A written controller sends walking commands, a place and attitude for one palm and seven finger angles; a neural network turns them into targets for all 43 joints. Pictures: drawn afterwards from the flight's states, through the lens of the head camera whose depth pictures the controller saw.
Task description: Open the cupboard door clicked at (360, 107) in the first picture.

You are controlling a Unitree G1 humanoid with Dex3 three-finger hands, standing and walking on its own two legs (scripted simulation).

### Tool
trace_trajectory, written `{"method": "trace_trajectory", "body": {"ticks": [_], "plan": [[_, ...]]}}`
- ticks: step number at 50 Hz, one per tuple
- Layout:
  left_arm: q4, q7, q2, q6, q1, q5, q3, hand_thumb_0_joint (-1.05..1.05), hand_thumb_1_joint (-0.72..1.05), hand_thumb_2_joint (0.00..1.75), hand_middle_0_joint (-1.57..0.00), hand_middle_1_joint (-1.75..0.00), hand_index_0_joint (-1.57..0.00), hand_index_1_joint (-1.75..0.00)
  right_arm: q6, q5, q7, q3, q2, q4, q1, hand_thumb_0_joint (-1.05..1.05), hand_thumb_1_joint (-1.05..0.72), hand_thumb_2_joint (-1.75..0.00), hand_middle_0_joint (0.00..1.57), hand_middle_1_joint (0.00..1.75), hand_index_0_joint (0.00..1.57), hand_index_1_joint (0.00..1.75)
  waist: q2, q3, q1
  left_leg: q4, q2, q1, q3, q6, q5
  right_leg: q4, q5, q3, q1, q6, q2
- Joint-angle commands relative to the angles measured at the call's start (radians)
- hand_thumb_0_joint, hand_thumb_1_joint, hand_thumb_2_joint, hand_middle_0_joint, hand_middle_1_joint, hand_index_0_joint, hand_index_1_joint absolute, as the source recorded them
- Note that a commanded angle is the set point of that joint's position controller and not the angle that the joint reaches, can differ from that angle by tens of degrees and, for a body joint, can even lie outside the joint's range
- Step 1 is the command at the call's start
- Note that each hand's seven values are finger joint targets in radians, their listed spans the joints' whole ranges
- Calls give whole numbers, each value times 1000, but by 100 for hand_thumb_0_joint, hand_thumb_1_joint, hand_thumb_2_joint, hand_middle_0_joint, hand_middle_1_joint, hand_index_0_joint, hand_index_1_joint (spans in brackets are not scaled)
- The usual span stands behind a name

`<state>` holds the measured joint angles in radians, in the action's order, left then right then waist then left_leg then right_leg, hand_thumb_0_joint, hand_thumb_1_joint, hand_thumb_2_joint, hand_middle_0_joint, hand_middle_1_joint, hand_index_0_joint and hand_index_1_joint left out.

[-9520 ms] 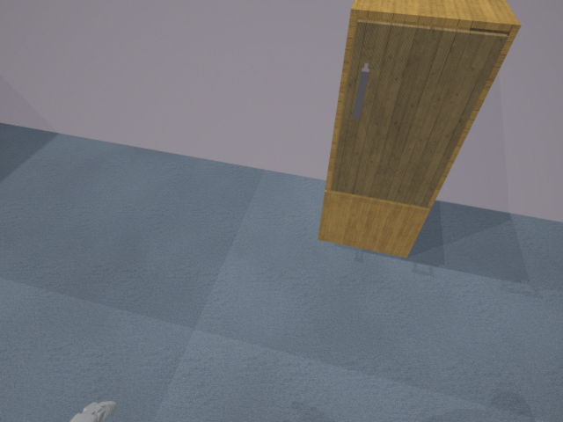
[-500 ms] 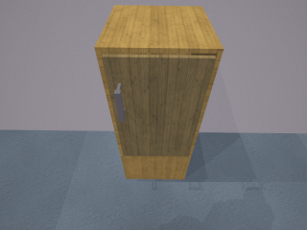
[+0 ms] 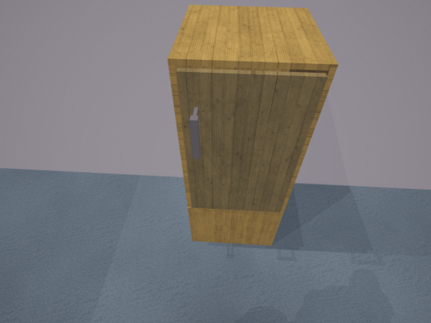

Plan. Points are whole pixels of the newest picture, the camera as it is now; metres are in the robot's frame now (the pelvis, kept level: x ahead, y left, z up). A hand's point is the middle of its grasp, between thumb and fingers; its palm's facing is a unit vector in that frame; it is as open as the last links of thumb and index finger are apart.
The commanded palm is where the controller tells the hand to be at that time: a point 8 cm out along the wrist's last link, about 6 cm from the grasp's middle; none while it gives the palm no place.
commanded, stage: come to a stop and stand still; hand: left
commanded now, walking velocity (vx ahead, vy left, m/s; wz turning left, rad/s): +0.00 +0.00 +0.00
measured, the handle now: (196, 133) +0.59 +0.10 +0.00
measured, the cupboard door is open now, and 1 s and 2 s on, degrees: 0 0 0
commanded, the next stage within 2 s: look again from close up in 0.18 s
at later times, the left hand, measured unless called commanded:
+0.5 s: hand out of the picture -0.03 +0.17 -0.17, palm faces +0.01 -0.98 -0.18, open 7.4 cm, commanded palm none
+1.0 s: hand out of the picture -0.03 +0.15 -0.17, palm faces -0.01 -0.99 -0.17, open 7.4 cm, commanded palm none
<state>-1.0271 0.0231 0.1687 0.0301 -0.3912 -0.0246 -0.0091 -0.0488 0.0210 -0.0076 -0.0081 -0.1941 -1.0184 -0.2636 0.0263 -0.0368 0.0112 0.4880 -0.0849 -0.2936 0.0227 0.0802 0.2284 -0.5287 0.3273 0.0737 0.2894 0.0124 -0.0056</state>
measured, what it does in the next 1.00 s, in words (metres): steps on the spot: right foot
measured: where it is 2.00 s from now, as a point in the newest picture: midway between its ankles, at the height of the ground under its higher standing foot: outside the picture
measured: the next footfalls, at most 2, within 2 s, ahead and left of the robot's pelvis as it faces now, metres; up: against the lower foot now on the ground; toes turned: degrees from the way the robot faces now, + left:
right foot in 0.44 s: -0.02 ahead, -0.11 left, +0.00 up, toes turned -2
left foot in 1.54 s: +0.13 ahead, +0.00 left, +0.00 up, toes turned +0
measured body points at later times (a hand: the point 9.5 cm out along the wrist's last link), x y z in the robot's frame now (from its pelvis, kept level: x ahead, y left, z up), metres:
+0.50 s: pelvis -0.02 +0.00 +0.00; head -0.02 +0.00 +0.45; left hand -0.03 +0.22 -0.16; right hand -0.01 -0.23 -0.15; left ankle +0.07 +0.06 -0.73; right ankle -0.06 -0.11 -0.74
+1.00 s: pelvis +0.00 -0.01 +0.00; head +0.02 -0.01 +0.45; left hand -0.03 +0.20 -0.16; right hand +0.00 -0.23 -0.16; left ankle +0.07 +0.06 -0.74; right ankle -0.06 -0.11 -0.74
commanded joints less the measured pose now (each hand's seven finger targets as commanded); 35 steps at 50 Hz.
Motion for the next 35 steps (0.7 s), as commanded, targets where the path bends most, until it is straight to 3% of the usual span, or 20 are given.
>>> {"method": "trace_trajectory", "body": {"ticks": [1,4,6,7,8,9,11,13,16,19,20,21,22,23,24,26,29,32,33,35], "plan": [[43,7,114,-30,8,2,-24,0,90,90,-20,-30,-20,-30,24,-3,-9,-32,-91,49,-44,0,-90,-90,20,30,20,30,-124,-33,-51,-30,73,81,-113,-44,241,231,320,160,205,64,-85],[50,11,119,-28,83,4,-32,0,90,90,-20,-30,-20,-30,16,-2,-14,-38,-71,23,-126,0,-90,-90,20,30,20,30,-166,11,-103,133,53,228,-61,-56,144,266,330,159,338,65,-109],[58,9,109,-24,120,5,-35,0,90,90,-20,-30,-20,-30,26,0,-15,-38,-67,12,-159,0,-90,-90,20,30,20,30,-110,-14,-115,65,85,203,-105,-47,196,190,308,113,361,47,-77],[56,7,96,-21,98,5,-35,0,90,90,-20,-30,-20,-30,38,4,-17,-39,-83,16,-153,0,-90,-90,20,30,20,30,-12,-25,-100,-96,145,120,-208,-33,333,70,258,62,301,28,-21],[43,5,70,-17,40,7,-33,0,90,90,-20,-30,-20,-30,51,8,-22,-42,-115,27,-105,0,-90,-90,20,30,20,30,125,-36,-56,-285,243,-16,-358,-13,500,-97,144,-23,174,7,44],[22,6,57,-12,-22,-1,-36,0,90,90,-20,-30,-20,-30,54,0,-26,-46,-134,44,-39,0,-90,-90,20,30,20,30,183,-44,-11,-372,295,-113,-441,13,553,-238,91,-60,92,6,50],[-6,8,40,-2,-85,-8,-32,0,90,90,-20,-30,-20,-30,55,-3,-25,-38,-123,62,36,0,-90,-90,20,30,20,30,121,-40,32,-399,313,-203,-416,54,514,-398,74,-40,32,16,19],[-18,10,27,0,-100,-7,-28,0,90,90,-20,-30,-20,-30,57,-2,-23,-33,-110,65,54,0,-90,-90,20,30,20,30,103,-50,41,-400,297,-228,-357,65,456,-412,76,-60,7,18,2],[-16,12,18,-4,-93,-2,-22,0,90,90,-20,-30,-20,-30,54,1,-24,-27,-87,42,7,0,-90,-90,20,30,20,30,74,-67,25,-398,282,-147,-326,66,389,-260,123,-91,-8,21,-6],[-25,17,20,-13,-131,1,-19,0,90,90,-20,-30,-20,-30,49,2,-22,-32,-91,20,-58,0,-90,-90,20,30,20,30,27,-44,16,-387,260,-74,-296,38,332,17,127,-105,-98,36,11],[-30,16,15,-17,-160,2,-18,0,90,90,-20,-30,-20,-30,44,1,-20,-36,-94,17,-68,0,-90,-90,20,30,20,30,8,-45,22,-361,227,-77,-256,7,318,146,76,-103,-148,43,18],[-32,19,32,-22,-170,-1,-19,0,90,90,-20,-30,-20,-30,40,-5,-16,-37,-79,9,-76,0,-90,-90,20,30,20,30,-45,-41,14,-303,181,-91,-196,-31,256,220,64,-40,-185,62,-15],[-26,23,57,-29,-155,-5,-21,0,90,90,-20,-30,-20,-30,38,-11,-16,-33,-53,14,-75,0,-90,-90,20,30,20,30,-116,-48,0,-200,120,-81,-126,-65,181,285,161,85,-129,96,-103],[-13,22,87,-32,-117,-5,-23,0,90,90,-20,-30,-20,-30,36,-11,-14,-26,-30,21,-73,0,-90,-90,20,30,20,30,-184,-54,-24,-65,69,8,-52,-84,82,355,263,165,6,137,-193],[8,24,105,-37,-30,0,-26,0,90,90,-20,-30,-20,-30,33,-5,-11,-27,-18,14,-87,0,-90,-90,20,30,20,30,-187,-40,-57,31,66,108,-47,-86,41,387,303,167,126,162,-230],[37,27,76,-58,65,11,-13,0,90,90,-20,-30,-20,-30,43,-4,-7,-14,-12,-2,-100,0,-90,-90,20,30,20,30,-178,-59,-70,42,102,124,-69,-64,-45,349,165,114,149,123,-179],[13,19,59,-64,16,13,1,0,90,90,-20,-30,-20,-30,60,-14,-14,-5,-28,-15,-105,0,-90,-90,20,30,20,30,-45,-74,-53,-68,140,133,-114,-46,-79,248,39,38,97,67,-97],[-13,17,55,-41,-39,15,1,0,90,90,-20,-30,-20,-30,57,-7,-21,-5,-56,-31,-98,0,-90,-90,20,30,20,30,69,-97,-24,-228,192,17,-222,-27,186,185,113,7,23,55,-50],[-21,16,57,-37,-62,12,-1,0,90,90,-20,-30,-20,-30,58,-6,-22,-6,-62,-33,-92,0,-90,-90,20,30,20,30,87,-97,-9,-275,204,-24,-262,-15,251,152,82,-9,-19,54,-39],[-35,15,54,-36,-99,9,-1,0,90,90,-20,-30,-20,-30,62,-8,-24,-7,-70,-31,-74,0,-90,-90,20,30,20,30,65,-78,10,-307,216,-49,-277,-2,264,132,37,-29,-77,52,-38]]}}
